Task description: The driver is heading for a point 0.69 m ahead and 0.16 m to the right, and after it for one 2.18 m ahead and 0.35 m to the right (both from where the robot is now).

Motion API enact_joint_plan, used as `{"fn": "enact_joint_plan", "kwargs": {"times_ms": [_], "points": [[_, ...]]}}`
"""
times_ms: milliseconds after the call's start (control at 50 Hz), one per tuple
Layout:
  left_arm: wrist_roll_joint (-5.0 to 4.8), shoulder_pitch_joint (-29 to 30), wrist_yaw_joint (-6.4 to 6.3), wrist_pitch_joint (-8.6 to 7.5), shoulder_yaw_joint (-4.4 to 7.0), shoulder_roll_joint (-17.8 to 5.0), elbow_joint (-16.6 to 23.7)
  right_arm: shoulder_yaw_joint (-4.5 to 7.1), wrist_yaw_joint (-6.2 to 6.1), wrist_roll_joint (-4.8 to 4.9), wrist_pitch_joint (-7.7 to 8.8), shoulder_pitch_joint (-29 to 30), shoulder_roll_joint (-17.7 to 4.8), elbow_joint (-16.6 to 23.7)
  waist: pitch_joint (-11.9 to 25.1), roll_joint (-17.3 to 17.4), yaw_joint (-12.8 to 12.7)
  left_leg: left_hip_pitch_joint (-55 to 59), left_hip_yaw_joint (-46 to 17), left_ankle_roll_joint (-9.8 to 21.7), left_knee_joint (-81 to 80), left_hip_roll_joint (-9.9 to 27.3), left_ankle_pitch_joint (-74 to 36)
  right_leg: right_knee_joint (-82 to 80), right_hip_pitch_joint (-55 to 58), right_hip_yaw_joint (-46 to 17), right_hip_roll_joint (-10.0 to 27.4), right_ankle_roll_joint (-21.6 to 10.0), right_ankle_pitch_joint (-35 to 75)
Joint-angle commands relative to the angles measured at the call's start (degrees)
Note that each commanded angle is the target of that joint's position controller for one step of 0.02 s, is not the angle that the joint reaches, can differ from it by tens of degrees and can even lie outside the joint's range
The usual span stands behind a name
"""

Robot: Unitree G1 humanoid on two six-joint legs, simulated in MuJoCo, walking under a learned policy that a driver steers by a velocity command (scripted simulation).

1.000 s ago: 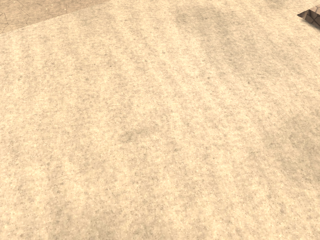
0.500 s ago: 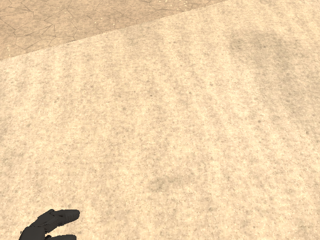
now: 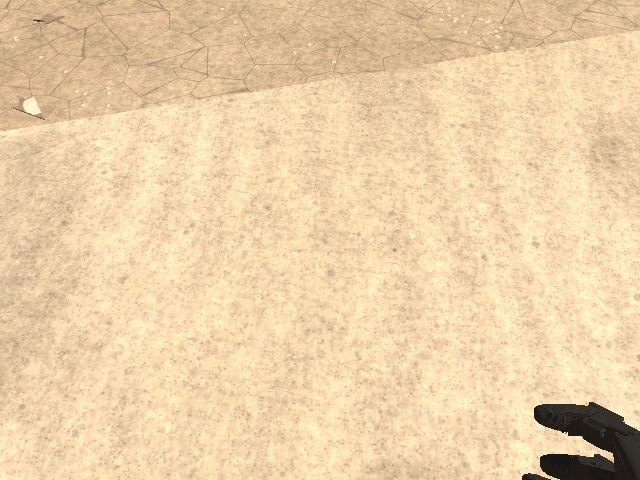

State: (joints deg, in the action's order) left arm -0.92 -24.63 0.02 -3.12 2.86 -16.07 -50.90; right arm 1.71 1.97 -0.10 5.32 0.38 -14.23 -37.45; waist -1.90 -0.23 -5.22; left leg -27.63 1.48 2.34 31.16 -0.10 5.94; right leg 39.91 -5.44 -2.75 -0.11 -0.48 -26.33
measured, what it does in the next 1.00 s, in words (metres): walks ahead, turning right: right foot, then left foot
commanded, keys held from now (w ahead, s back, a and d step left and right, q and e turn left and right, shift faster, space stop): w+e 0.70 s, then w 0.02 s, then no key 0.14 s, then q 0.14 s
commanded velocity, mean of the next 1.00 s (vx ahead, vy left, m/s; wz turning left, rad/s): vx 0.44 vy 0.00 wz -0.39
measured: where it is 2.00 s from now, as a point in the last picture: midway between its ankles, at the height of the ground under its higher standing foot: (429, 422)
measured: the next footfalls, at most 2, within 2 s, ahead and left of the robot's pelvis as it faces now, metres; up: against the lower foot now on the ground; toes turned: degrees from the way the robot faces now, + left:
right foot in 0.50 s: +0.40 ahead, -0.17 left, +0.00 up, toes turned -18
left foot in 0.94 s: +0.72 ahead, -0.09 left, +0.00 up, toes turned -27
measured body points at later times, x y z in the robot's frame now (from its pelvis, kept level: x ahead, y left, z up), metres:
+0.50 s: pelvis +0.27 -0.04 -0.01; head +0.30 -0.06 +0.44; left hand +0.53 +0.14 -0.09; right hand +0.21 -0.33 -0.14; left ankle +0.11 +0.11 -0.72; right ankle +0.36 -0.16 -0.73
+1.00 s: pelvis +0.53 -0.11 +0.00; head +0.56 -0.12 +0.45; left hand +0.72 +0.12 -0.12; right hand +0.61 -0.42 -0.09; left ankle +0.69 -0.07 -0.72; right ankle +0.37 -0.16 -0.70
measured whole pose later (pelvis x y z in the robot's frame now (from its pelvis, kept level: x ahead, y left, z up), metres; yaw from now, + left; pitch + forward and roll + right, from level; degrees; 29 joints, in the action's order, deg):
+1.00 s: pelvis +0.53 -0.11 +0.00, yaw -26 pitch +2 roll +0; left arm 0.5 -17.0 -1.2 -1.8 3.5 -16.8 -43.0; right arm 2.1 2.1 -1.7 6.2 -3.8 -15.2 -42.5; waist -1.9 -0.3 -2.7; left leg -27.7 -0.2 2.1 29.0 -1.9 3.3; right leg 43.7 -10.6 -6.8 -4.7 -1.2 -28.2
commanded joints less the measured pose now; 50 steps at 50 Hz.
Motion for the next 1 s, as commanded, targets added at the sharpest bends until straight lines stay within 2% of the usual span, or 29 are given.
{"fn": "enact_joint_plan", "kwargs": {"times_ms": [20, 40, 60, 100, 120, 160, 200, 280, 380, 440, 460, 480, 500, 520, 540, 560, 580, 600, 620, 660, 720, 760, 820, 860, 900, 940, 960, 980, 1000], "points": [[-1.57, 0.8, 0.11, -2.33, 1.34, -8.4, 5.8, 3.84, -1.04, 0.23, -0.68, -22.7, -10.7, -2.5, 17.4, 9.3, 12.6, 45.8, -33.9, 13.0, -11.5, 22.7, 9.4, 34.0, -38.0, -5.4, 1.3, -0.8, -4.4], [-1.83, 4.8, 0.02, -2.20, 1.41, -8.4, 7.0, 3.24, -1.12, 0.29, -0.67, -18.6, -9.1, -2.2, 10.7, 7.0, 10.9, 37.0, -26.2, 11.1, -13.5, 20.3, 8.9, 32.2, -38.1, -3.4, 3.9, -1.0, 0.5], [-1.07, 6.7, -0.18, -1.78, 1.48, -7.6, 7.4, 2.71, -0.87, -0.08, -0.38, -15.0, -7.3, -2.5, 6.0, 5.2, 9.0, 29.1, -21.2, 10.2, -16.4, 17.9, 7.0, 29.0, -36.4, -2.6, 5.6, -0.7, 4.2], [-0.72, 4.2, -0.46, -0.06, 1.67, -5.3, 6.3, 2.44, -0.58, -0.71, 0.68, -11.1, -5.6, -3.0, 3.0, 7.4, 5.5, 19.9, -14.0, 8.9, -20.9, 15.0, 3.4, 26.0, -30.0, -2.9, 7.6, -0.3, 9.1], [-0.74, 3.4, -0.46, 0.62, 1.50, -3.9, 5.9, 2.60, -0.52, -0.76, 1.20, -10.5, -5.5, -3.5, 2.4, 6.9, 4.7, 17.7, -11.5, 9.2, -22.4, 14.7, 1.0, 25.9, -29.0, -2.9, 7.7, 0.0, 10.5], [-0.63, 4.9, -0.70, 1.41, 1.68, -3.4, 6.7, 3.05, -0.66, -0.97, 1.91, -10.3, -6.5, -4.7, 0.8, 5.3, 4.0, 16.5, -7.1, 9.4, -24.1, 14.8, -3.8, 23.9, -31.1, -3.9, 7.8, 0.6, 14.9], [-0.36, 7.5, -0.58, 1.40, 1.81, -3.4, 7.7, 3.33, -1.14, -1.10, 2.03, -11.4, -7.2, -6.1, 0.1, 3.9, 4.4, 18.3, -3.1, 9.1, -24.4, 14.4, -7.9, 19.0, -33.8, -4.8, 7.6, 0.9, 21.0], [-0.14, 14.6, 1.04, 0.65, 1.08, -2.0, 9.9, 3.63, -2.08, -0.64, 1.43, -12.8, -9.0, -7.7, -1.6, 2.7, 6.8, 20.2, 4.2, 7.3, -25.0, 13.0, -10.2, 5.4, -31.8, -0.6, 6.7, 0.3, 31.6], [-0.15, 23.2, 2.75, 0.77, 0.54, -1.9, 14.9, 4.47, -2.43, 0.66, -0.60, -18.0, -11.6, -10.5, -4.2, 1.7, 9.8, 31.0, 6.8, 6.6, -21.8, 16.5, -14.3, -2.6, -35.7, 3.0, 5.8, -1.9, 26.7], [-0.10, 21.9, 3.39, 1.10, 1.45, -3.8, 16.6, 5.04, -2.84, 1.33, -1.93, -17.1, -13.5, -10.5, -1.2, 4.4, 7.3, 34.9, 9.2, 4.7, -13.1, 17.0, -36.5, -3.8, -29.7, 7.5, 1.9, -4.6, 17.8], [-0.12, 18.2, 3.35, 1.31, 2.28, -5.2, 16.2, 5.26, -3.12, 1.48, -2.39, -16.6, -14.3, -10.2, 1.6, 5.6, 4.9, 34.9, 10.0, 4.1, -6.8, 16.6, -45.9, -3.7, -24.1, 9.2, -0.5, -5.9, 15.0], [-0.30, 10.4, 3.02, 1.41, 3.74, -7.6, 14.4, 5.22, -3.36, 1.64, -2.83, -15.7, -14.5, -10.0, 5.7, 5.1, 0.3, 31.9, 11.5, 2.7, 3.9, 14.9, -48.8, -6.7, -13.2, 10.0, -3.0, -7.8, 16.8], [-0.35, 0.3, 2.04, 1.83, 5.83, -11.8, 11.9, 4.63, -3.62, 1.09, -2.62, -15.8, -13.3, -9.3, 11.0, 1.6, -4.4, 20.2, 11.7, 0.3, 19.4, 12.5, -37.6, -9.1, 4.5, 4.1, -1.4, -10.5, 19.2], [-0.98, -0.2, 1.22, 1.76, 7.07, -18.9, 11.6, 1.81, -2.57, -1.41, -1.16, -21.2, -4.7, -6.1, 15.5, -14.5, 1.4, -7.8, 9.6, -3.7, 41.1, 1.9, 16.4, -11.5, 26.4, -25.9, 14.2, -20.9, 14.8], [-0.53, -1.4, 1.40, 0.88, 5.77, -15.4, 13.6, 1.73, -1.65, 0.18, 1.36, -17.4, -7.1, -5.4, 24.7, -9.7, -1.2, -15.6, -4.8, -3.6, 49.9, -2.2, 28.4, -21.3, 31.3, -45.5, 20.1, -25.5, 7.8], [0.12, 0.3, 1.59, 0.18, 4.67, -11.9, 13.2, 2.72, -1.04, 2.51, 2.72, -10.9, -10.6, -3.5, 17.2, -6.0, -2.7, -20.5, -7.0, -2.1, 49.4, 1.1, 23.3, -22.8, 26.8, -37.1, 18.3, -21.8, 11.1], [-0.04, 3.4, 1.55, -0.23, 4.18, -10.3, 13.4, 2.33, -1.16, 2.37, 3.37, -9.5, -9.8, -2.8, 11.7, -2.4, -0.4, -19.3, -6.7, -1.2, 44.4, 3.6, 18.3, -22.7, 18.6, -29.6, 15.7, -19.4, 15.4], [-0.09, 7.5, 1.48, -0.27, 3.56, -8.4, 14.1, 2.53, -1.59, 0.93, 3.38, -9.3, -9.7, -3.4, 7.6, 0.2, 2.3, -15.9, -6.3, -1.6, 39.0, 5.4, 15.7, -23.3, 10.1, -23.9, 13.3, -17.7, 21.5], [0.55, 10.1, 1.22, -0.36, 2.96, -6.9, 15.1, 3.01, -1.72, 0.14, 2.80, -10.4, -10.4, -3.7, 6.2, -1.0, 4.4, -11.6, -6.6, -2.1, 36.0, 6.7, 13.6, -24.5, 4.3, -20.6, 11.8, -17.2, 26.4], [0.61, 11.4, 0.83, -0.48, 2.97, -7.2, 15.9, 3.13, -1.66, -0.42, 1.43, -11.9, -9.5, -3.6, 5.1, -1.3, 6.2, -8.0, -5.8, -3.8, 31.6, 6.7, 11.9, -26.5, -1.7, -17.9, 10.3, -17.4, 31.0], [0.31, 9.8, -0.26, -0.56, 3.48, -9.2, 15.1, 2.30, -1.83, -0.82, 0.39, -8.2, -7.0, -2.4, 2.9, -1.6, 5.7, -7.6, -4.1, -6.4, 21.2, 5.6, 4.6, -27.7, -7.1, -12.6, 8.1, -16.4, 33.8], [0.40, 9.3, -0.84, -0.16, 3.41, -9.2, 14.4, 1.66, -1.61, -0.92, 0.44, -4.4, -5.7, -1.7, 1.6, -3.0, 4.2, -3.8, -2.7, -6.6, 11.1, 3.7, -4.1, -25.8, -9.9, -7.5, 5.0, -13.5, 39.7], [0.33, 5.1, -1.23, 0.58, 3.28, -9.1, 12.2, 1.41, -0.78, -0.46, 1.03, -0.6, -5.5, -0.7, 3.3, -4.6, 1.6, 1.4, -2.1, -5.7, 2.8, 0.6, -15.0, -22.9, -8.7, -7.1, 4.8, -10.7, 39.9], [0.22, 4.4, -1.36, 0.84, 2.99, -8.3, 11.3, 1.79, -0.38, -0.49, 1.16, 0.2, -6.6, -0.3, 3.6, -5.1, 1.5, 1.2, -3.4, -4.2, -0.3, 0.3, -14.2, -19.9, -4.8, -9.4, 6.3, -9.9, 39.0], [0.73, 5.5, -1.49, 0.89, 2.66, -7.5, 10.8, 2.34, 0.10, -0.83, 1.50, -2.4, -7.9, -1.1, 4.6, -6.0, 2.9, 2.0, -4.0, -2.1, -2.3, 0.8, -11.8, -15.9, -0.4, -10.9, 8.4, -9.0, 39.9], [1.01, 7.5, -1.48, 0.89, 2.33, -6.6, 10.8, 2.98, 0.12, -1.35, 1.83, -8.4, -9.1, -3.3, 6.6, -4.9, 6.2, 10.1, -2.4, 0.5, -6.4, 0.2, -16.9, -7.9, 0.0, -8.9, 5.8, -6.6, 44.1], [2.03, 4.7, -1.42, 0.65, 1.75, -4.9, 11.4, 3.48, -0.04, -2.04, 2.07, -11.0, -12.2, -3.3, 11.9, 0.9, 5.7, 21.1, -8.4, 3.6, -3.2, 6.4, -37.3, 2.2, -4.3, -6.6, 1.6, -4.0, 35.1], [1.87, -3.2, -1.31, 0.38, 0.88, -3.1, 10.2, 3.28, -0.20, -2.73, 1.42, -13.4, -13.0, -3.1, 19.4, 11.0, 4.3, 36.7, -22.3, 13.7, -1.4, 17.5, -49.8, 19.0, -16.3, -3.6, -3.4, 0.5, 9.4], [1.67, -5.1, -0.94, 0.79, 0.95, -5.1, 9.5, 2.56, 0.15, -0.96, 0.44, -15.1, -9.4, -4.3, 23.5, 14.5, 4.6, 38.8, -33.3, 18.1, -5.5, 21.2, -40.4, 25.9, -21.4, -4.1, -3.9, 2.8, -11.5]]}}
Keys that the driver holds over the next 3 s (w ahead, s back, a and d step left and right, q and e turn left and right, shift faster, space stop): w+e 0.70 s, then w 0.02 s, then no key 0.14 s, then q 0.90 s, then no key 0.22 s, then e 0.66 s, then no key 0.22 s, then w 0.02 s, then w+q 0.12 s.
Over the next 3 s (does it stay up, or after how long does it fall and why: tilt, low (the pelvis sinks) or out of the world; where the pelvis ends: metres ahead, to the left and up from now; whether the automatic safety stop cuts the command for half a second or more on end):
stays up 0.57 -0.18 0.02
